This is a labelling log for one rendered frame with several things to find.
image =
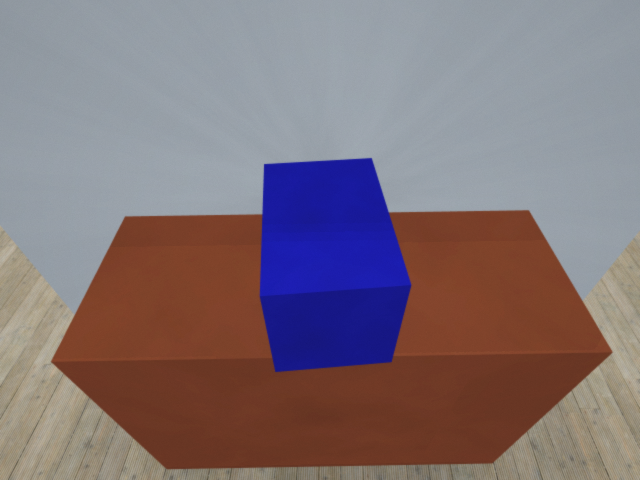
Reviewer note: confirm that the pedestal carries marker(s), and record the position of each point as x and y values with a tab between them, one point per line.
170	341

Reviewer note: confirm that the carton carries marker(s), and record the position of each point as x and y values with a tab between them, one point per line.
333	282

